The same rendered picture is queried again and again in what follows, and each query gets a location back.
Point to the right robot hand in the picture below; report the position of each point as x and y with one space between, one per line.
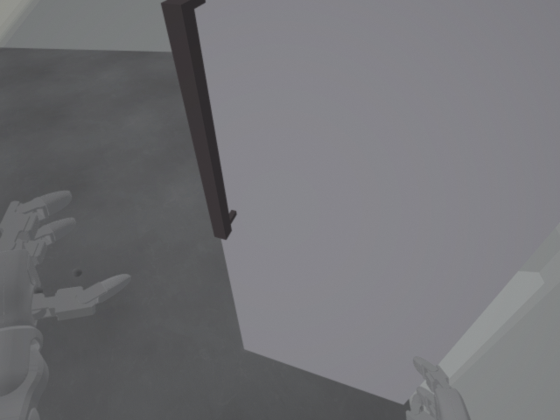
445 404

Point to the fridge door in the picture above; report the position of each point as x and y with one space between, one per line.
392 165

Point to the left robot hand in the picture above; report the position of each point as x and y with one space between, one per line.
23 245

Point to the robot left forearm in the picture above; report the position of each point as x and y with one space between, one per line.
23 372

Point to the handle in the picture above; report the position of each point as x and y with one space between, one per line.
181 25

